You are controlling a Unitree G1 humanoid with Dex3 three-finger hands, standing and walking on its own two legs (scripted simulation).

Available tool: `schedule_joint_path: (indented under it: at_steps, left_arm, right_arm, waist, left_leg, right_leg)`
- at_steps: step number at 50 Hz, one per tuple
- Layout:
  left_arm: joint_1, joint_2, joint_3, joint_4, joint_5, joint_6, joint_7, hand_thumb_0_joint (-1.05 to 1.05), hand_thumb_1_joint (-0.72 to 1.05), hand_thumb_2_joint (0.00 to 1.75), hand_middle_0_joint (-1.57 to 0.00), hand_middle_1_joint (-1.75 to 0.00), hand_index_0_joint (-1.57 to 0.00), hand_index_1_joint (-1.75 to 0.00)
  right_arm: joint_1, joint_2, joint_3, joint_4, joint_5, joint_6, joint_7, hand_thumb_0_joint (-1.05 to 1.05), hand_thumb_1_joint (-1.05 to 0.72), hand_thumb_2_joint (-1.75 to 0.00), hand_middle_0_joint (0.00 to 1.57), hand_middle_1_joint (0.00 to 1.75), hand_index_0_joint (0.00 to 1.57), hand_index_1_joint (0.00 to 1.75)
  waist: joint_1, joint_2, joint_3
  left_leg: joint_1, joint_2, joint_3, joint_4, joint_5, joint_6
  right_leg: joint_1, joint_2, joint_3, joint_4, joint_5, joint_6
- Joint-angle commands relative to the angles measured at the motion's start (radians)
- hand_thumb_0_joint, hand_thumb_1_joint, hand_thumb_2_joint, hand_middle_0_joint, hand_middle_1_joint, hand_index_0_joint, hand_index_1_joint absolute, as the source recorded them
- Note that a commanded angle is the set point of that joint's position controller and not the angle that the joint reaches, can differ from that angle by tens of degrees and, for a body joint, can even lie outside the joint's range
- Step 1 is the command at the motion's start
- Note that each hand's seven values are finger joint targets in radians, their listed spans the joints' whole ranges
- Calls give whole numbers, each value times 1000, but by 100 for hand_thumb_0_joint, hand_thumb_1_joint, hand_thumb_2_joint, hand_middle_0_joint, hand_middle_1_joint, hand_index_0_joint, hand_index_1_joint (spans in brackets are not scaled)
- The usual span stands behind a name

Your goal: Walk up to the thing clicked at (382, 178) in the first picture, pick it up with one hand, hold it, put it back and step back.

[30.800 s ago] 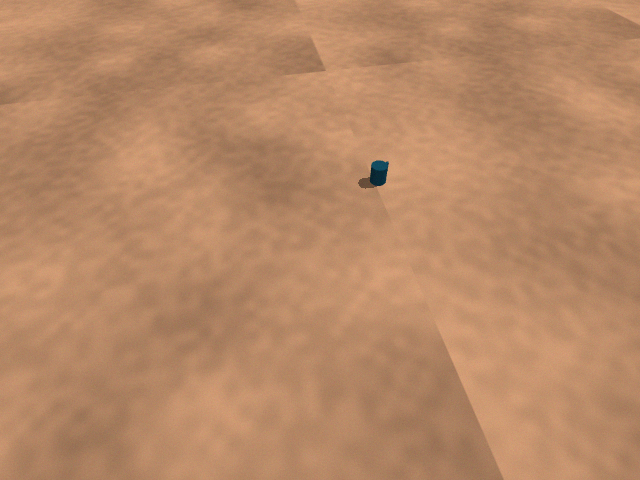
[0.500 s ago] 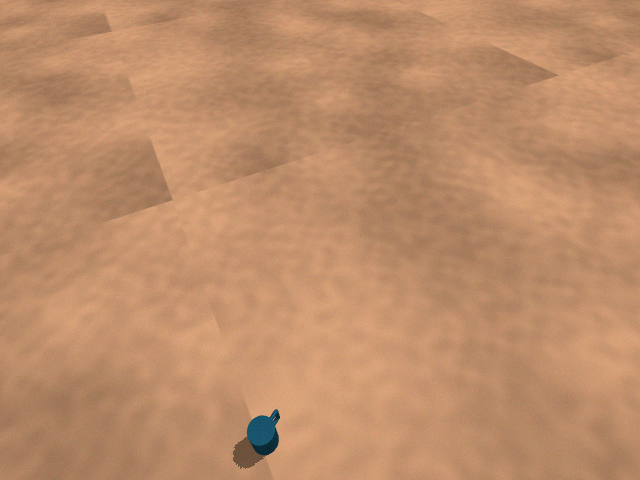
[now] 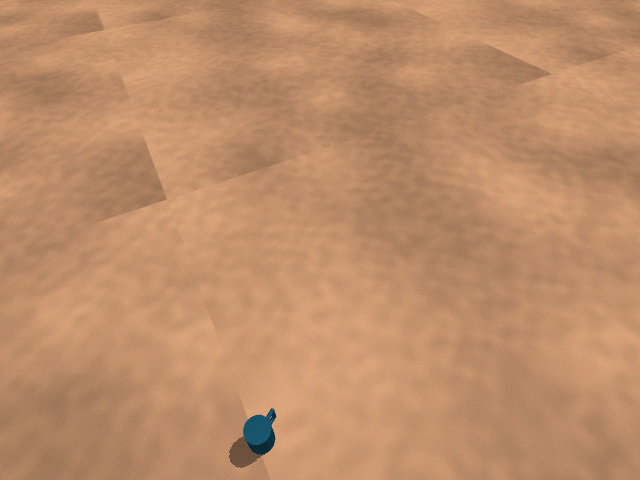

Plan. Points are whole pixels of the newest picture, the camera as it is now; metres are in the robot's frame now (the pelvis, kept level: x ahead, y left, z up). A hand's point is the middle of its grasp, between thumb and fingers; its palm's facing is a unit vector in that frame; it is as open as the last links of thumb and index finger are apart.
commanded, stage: stand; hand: left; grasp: from above
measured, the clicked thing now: (263, 429) +0.41 +0.21 -0.73
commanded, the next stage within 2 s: step back in 0.22 s
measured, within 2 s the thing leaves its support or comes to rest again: neither
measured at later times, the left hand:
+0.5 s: hand out of the picture +0.09 +0.30 -0.18, palm faces -0.04 -0.92 -0.38, open 7.4 cm
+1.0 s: hand out of the picture -0.01 +0.29 -0.17, palm faces -0.12 -0.91 -0.40, open 7.4 cm
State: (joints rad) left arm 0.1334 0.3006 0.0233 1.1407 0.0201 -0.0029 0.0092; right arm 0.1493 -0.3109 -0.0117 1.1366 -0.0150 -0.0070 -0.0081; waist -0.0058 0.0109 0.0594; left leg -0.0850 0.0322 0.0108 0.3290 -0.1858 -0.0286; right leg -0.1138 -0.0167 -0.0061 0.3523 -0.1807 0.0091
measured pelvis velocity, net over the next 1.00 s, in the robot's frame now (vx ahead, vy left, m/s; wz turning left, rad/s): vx -0.14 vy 0.03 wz -0.09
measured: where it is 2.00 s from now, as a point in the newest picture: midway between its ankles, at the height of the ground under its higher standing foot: outside the picture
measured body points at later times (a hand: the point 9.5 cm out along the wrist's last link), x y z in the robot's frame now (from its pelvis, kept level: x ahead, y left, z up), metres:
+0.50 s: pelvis -0.04 +0.04 -0.02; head +0.02 +0.05 +0.42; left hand +0.09 +0.35 -0.15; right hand +0.03 -0.30 -0.13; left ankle -0.06 +0.13 -0.75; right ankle +0.01 -0.12 -0.75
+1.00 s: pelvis -0.14 +0.03 -0.03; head -0.08 +0.02 +0.42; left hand -0.01 +0.34 -0.14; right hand -0.06 -0.28 -0.15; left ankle -0.06 +0.13 -0.75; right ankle -0.16 -0.08 -0.75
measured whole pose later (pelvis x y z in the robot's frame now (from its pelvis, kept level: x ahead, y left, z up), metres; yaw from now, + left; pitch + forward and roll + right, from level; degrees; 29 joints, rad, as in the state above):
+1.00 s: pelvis -0.14 +0.03 -0.03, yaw -5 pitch -3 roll -1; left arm 0.14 0.37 0.08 0.87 0.03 0.05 0.00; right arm 0.11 -0.38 -0.04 0.87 -0.01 0.04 -0.01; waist -0.02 0.04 0.19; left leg -0.39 0.03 0.04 0.70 -0.28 0.03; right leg -0.24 0.06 0.04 0.65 -0.36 -0.02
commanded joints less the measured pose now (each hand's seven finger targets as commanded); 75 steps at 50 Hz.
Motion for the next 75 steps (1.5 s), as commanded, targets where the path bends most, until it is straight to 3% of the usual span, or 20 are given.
schedule_joint_path:
  at_steps: [1, 10, 13, 18, 23, 24, 25, 26, 30, 42, 47, 48, 50, 54, 61, 64, 66, 67, 70, 75]
  left_arm:
    - [-44, 207, 39, -64, -6, -26, 9, 0, 90, 90, -20, -30, -20, -30]
    - [-58, 230, 34, -67, -9, -25, 6, 0, 90, 90, -20, -30, -20, -30]
    - [-41, 315, 82, -119, -30, -12, 12, 0, 90, 90, -20, -30, -20, -30]
    - [-133, 353, 100, -229, 4, 4, 17, 0, 90, 90, -20, -30, -20, -30]
    - [-161, 306, 75, -286, -6, 33, 20, 0, 90, 90, -20, -30, -20, -30]
    - [-128, 260, 67, -300, -18, 43, 17, 0, 90, 90, -20, -30, -20, -30]
    - [-101, 214, 58, -304, -23, 50, 21, 0, 90, 90, -20, -30, -20, -30]
    - [-89, 242, 66, -309, -12, 53, 32, 0, 90, 90, -20, -30, -20, -30]
    - [-38, 263, 71, -287, -20, 55, 35, 0, 90, 90, -20, -30, -20, -30]
    - [3, 252, 100, -357, 0, 40, 13, 0, 90, 90, -20, -30, -20, -30]
    - [144, 247, 110, -309, 10, 26, 3, 0, 90, 90, -20, -30, -20, -30]
    - [132, 292, 121, -319, 21, 21, 3, 0, 90, 90, -20, -30, -20, -30]
    - [36, 413, 145, -381, 18, 19, -1, 0, 90, 90, -20, -30, -20, -30]
    - [-83, 304, 117, -431, 10, 14, 17, 0, 90, 90, -20, -30, -20, -30]
    - [29, 299, 111, -449, 13, 34, 18, 0, 90, 90, -20, -30, -20, -30]
    - [9, 284, 100, -469, -2, 50, 5, 0, 90, 90, -20, -30, -20, -30]
    - [-63, 276, 106, -488, -7, 49, 11, 0, 90, 90, -20, -30, -20, -30]
    - [-106, 289, 116, -480, 10, 51, 18, 0, 90, 90, -20, -30, -20, -30]
    - [24, 277, 118, -421, -14, 52, 15, 0, 90, 90, -20, -30, -20, -30]
    - [37, 261, 119, -429, -3, 46, 6, 0, 90, 90, -20, -30, -20, -30]
  right_arm:
    - [-38, -202, -40, -64, -2, -21, -10, 0, -90, -90, 20, 30, 20, 30]
    - [-40, -216, -33, -61, -1, -17, -6, 0, -90, -90, 20, 30, 20, 30]
    - [-54, -254, -53, -103, 21, 10, 2, 0, -90, -90, 20, 30, 20, 30]
    - [15, -235, -75, -152, 13, 51, 10, 0, -90, -90, 20, 30, 20, 30]
    - [90, -244, -85, -171, -1, 26, 2, 0, -90, -90, 20, 30, 20, 30]
    - [61, -295, -98, -187, -21, 19, 0, 0, -90, -90, 20, 30, 20, 30]
    - [41, -359, -114, -205, -37, 12, -1, 0, -90, -90, 20, 30, 20, 30]
    - [38, -416, -126, -229, -22, 9, -3, 0, -90, -90, 20, 30, 20, 30]
    - [-54, -310, -102, -275, -19, 5, -29, 0, -90, -90, 20, 30, 20, 30]
    - [21, -322, -113, -335, -10, 9, -34, 0, -90, -90, 20, 30, 20, 30]
    - [-52, -330, -105, -351, 3, 22, -20, 0, -90, -90, 20, 30, 20, 30]
    - [-37, -303, -97, -352, 8, 24, -17, 0, -90, -90, 20, 30, 20, 30]
    - [-75, -264, -96, -354, 12, 31, -24, 0, -90, -90, 20, 30, 20, 30]
    - [42, -268, -82, -306, 24, 26, -24, 0, -90, -90, 20, 30, 20, 30]
    - [57, -246, -76, -332, 6, 7, -23, 0, -90, -90, 20, 30, 20, 30]
    - [109, -270, -96, -312, -16, -4, -19, 0, -90, -90, 20, 30, 20, 30]
    - [59, -449, -134, -341, -18, -1, -9, 0, -90, -90, 20, 30, 20, 30]
    - [54, -437, -138, -345, -24, -6, -14, 0, -90, -90, 20, 30, 20, 30]
    - [-31, -335, -102, -361, -16, -8, -30, 0, -90, -90, 20, 30, 20, 30]
    - [8, -330, -109, -380, -16, -1, -36, 0, -90, -90, 20, 30, 20, 30]
  waist:
    - [5, -5, -66]
    - [0, -24, -33]
    - [2, -67, -22]
    - [-14, -213, -92]
    - [-46, -108, -111]
    - [-18, 58, -106]
    - [8, 203, -98]
    - [-23, 188, -123]
    - [24, 139, -115]
    - [-30, 104, -131]
    - [40, 87, -151]
    - [28, -18, -134]
    - [55, -294, -28]
    - [-13, -151, -12]
    - [43, -192, -121]
    - [8, -99, -129]
    - [-40, 257, -104]
    - [-58, 200, -59]
    - [32, 81, -67]
    - [-4, 149, -91]
  left_leg:
    - [1, 97, -75, -54, 82, 45]
    - [-19, 96, -78, -68, 48, 41]
    - [-68, 56, -47, 153, 214, 65]
    - [-153, -71, -53, 586, -362, 71]
    - [-137, -19, -37, 123, 52, 55]
    - [-87, 97, -193, 35, 270, 73]
    - [3, 239, -384, 15, 502, 126]
    - [-20, 309, -406, 60, 633, 205]
    - [51, 190, -225, 145, 670, 160]
    - [51, 259, -265, 163, 432, 271]
    - [-152, 202, -207, 218, 193, 174]
    - [-280, 135, -172, 273, 64, 117]
    - [-339, -128, -56, 693, -443, 26]
    - [-359, -159, -153, 871, -315, 15]
    - [-306, -70, -38, 315, -277, 19]
    - [-86, -13, -75, 65, 61, 53]
    - [-149, 351, -499, 2, 276, 284]
    - [-216, 391, -550, -3, 292, 343]
    - [-121, 242, -270, 110, 431, 256]
    - [-8, 259, -263, 167, 413, 284]
  right_leg:
    - [1, -106, 87, -62, 110, -27]
    - [-21, -105, 89, -76, 57, -26]
    - [-78, -132, 134, 4, 344, -79]
    - [-172, -324, 278, -15, 335, -271]
    - [-112, -176, 144, 230, 302, -135]
    - [-188, -60, 99, 356, 136, -85]
    - [-354, 93, 87, 482, -333, -54]
    - [-355, 124, 175, 605, -459, -40]
    - [-434, 118, 220, 797, -310, -35]
    - [-293, 48, 103, 500, -317, -4]
    - [-37, 29, 45, 125, -53, -57]
    - [9, -53, 185, 100, -7, -96]
    - [-224, -369, 555, -51, 80, -340]
    - [-187, -213, 271, 57, 324, -242]
    - [87, -199, 230, 208, 424, -210]
    - [-101, -129, 181, 280, 195, -113]
    - [-305, 98, 52, 594, -419, -27]
    - [-312, 92, 171, 773, -460, -24]
    - [-386, 116, 201, 915, -351, -31]
    - [-370, 58, 159, 696, -362, 14]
